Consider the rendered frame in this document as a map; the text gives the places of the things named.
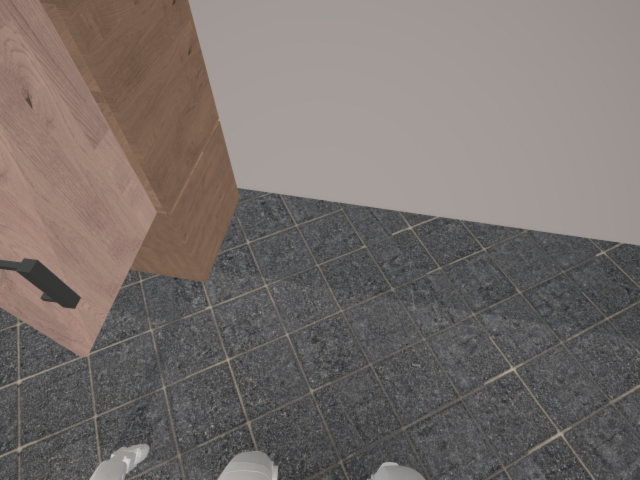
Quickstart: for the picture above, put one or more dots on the left robot hand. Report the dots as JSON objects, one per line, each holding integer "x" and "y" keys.
{"x": 121, "y": 462}

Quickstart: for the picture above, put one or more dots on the cupboard door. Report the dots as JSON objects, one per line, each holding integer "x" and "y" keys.
{"x": 69, "y": 197}

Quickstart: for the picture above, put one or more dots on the right robot shin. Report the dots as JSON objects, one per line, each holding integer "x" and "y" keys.
{"x": 387, "y": 464}

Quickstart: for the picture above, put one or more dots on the robot left thigh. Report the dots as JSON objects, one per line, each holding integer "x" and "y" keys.
{"x": 250, "y": 466}

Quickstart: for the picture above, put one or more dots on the handle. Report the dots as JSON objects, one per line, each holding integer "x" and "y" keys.
{"x": 54, "y": 289}

